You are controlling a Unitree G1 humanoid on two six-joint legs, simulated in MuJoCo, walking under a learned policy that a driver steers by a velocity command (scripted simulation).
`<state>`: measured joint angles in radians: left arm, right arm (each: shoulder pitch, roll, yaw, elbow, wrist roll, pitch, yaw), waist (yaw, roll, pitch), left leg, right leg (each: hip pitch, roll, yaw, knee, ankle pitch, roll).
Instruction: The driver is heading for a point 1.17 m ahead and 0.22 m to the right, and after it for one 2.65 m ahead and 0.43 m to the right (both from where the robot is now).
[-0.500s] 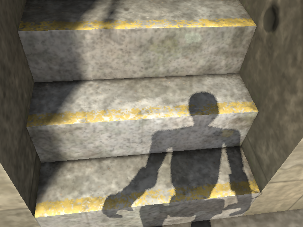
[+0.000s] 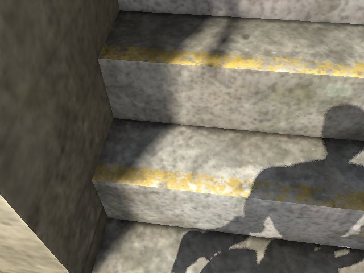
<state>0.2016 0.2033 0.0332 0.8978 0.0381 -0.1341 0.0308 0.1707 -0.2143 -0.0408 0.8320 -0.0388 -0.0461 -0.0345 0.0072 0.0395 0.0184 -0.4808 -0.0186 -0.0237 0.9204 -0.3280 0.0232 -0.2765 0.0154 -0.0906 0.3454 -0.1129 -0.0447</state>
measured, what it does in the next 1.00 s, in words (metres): steps on the spot, turning right: left foot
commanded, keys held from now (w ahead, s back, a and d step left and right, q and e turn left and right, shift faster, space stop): w+e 0.78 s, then w+q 0.22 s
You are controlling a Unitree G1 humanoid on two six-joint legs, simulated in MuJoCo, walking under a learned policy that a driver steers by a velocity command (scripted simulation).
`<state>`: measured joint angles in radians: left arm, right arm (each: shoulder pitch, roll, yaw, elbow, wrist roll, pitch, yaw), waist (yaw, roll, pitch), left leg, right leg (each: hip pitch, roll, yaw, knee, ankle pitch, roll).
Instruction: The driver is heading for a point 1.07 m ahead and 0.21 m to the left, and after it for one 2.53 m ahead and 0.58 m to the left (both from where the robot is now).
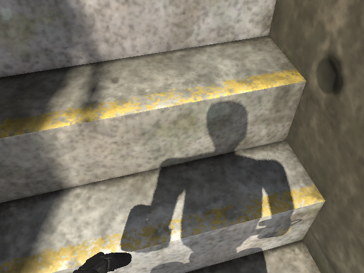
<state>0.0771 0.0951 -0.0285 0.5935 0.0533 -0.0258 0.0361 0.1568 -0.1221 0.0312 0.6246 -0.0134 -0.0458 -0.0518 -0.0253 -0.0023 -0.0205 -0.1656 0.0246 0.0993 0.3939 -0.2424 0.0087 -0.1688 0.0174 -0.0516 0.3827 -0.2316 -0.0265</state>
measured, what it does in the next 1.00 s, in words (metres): lifts its left foot, turning left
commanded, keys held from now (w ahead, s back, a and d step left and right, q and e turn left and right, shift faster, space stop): w+q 0.68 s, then w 0.14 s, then w+e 0.18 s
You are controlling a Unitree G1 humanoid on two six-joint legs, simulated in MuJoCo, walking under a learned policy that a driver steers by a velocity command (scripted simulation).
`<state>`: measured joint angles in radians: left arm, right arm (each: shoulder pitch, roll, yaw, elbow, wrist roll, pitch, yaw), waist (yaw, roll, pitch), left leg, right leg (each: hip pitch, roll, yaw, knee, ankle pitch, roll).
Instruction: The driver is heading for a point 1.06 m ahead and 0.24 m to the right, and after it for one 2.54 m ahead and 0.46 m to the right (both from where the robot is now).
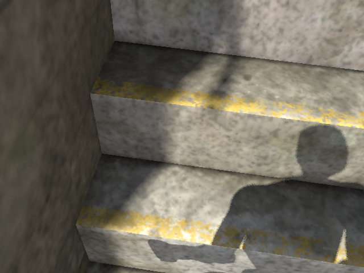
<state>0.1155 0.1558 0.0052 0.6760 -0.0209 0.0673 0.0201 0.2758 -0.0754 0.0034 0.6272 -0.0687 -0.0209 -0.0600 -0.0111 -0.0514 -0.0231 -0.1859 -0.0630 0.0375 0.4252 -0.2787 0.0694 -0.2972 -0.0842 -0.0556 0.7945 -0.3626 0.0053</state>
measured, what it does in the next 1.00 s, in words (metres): steps on the spot, turning right: right foot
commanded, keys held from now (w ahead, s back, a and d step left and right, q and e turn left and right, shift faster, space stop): w+e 0.68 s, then w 0.32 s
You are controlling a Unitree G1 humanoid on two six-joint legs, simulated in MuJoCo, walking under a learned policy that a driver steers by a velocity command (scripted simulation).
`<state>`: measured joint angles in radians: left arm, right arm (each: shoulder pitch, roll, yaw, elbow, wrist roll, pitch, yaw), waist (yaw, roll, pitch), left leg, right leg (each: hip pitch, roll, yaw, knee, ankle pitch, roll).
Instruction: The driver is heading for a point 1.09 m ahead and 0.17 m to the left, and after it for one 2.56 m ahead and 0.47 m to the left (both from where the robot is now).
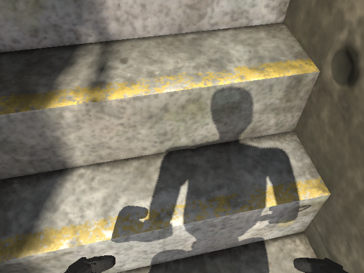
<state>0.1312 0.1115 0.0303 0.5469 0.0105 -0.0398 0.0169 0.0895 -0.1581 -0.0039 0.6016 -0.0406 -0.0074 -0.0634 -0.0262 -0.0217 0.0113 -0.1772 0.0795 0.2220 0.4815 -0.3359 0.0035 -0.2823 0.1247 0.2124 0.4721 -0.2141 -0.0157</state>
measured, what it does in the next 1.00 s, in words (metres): stands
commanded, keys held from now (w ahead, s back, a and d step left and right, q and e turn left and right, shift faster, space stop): w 1.00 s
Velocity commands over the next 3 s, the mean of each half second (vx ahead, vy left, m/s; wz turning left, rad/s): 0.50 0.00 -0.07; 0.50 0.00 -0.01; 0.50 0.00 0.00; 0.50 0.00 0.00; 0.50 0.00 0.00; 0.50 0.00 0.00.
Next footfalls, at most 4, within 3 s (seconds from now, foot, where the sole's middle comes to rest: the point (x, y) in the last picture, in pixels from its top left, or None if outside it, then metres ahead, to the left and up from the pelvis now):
none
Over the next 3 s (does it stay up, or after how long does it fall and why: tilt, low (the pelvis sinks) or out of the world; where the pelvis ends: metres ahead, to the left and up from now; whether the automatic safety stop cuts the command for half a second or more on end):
stays up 0.00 0.00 0.01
